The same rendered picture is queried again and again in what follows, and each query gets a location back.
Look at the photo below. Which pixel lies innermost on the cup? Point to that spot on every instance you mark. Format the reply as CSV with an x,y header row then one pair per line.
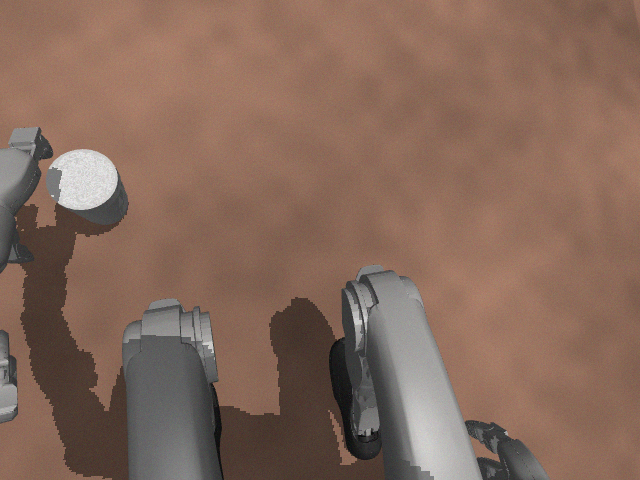
x,y
87,183

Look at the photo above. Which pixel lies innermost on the right robot hand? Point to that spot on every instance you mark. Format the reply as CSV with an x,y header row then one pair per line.
x,y
517,461

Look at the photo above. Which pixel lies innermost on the left robot hand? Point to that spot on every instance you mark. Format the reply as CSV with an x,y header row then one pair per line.
x,y
19,177

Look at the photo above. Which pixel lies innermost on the right robot foot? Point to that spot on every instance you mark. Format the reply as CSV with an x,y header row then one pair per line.
x,y
361,446

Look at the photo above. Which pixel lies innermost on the left robot arm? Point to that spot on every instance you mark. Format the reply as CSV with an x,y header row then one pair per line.
x,y
8,366

